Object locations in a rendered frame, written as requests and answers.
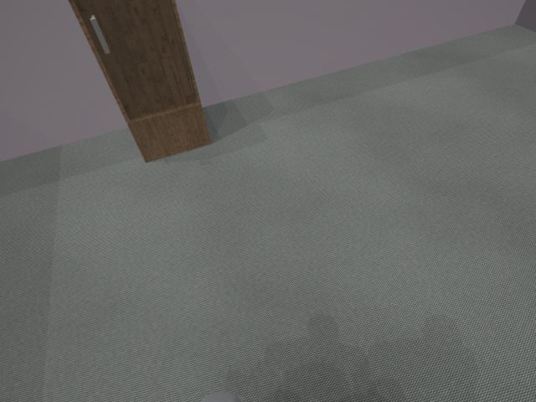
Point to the handle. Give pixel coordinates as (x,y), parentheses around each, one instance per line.
(99,34)

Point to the cupboard door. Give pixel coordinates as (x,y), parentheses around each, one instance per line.
(146,63)

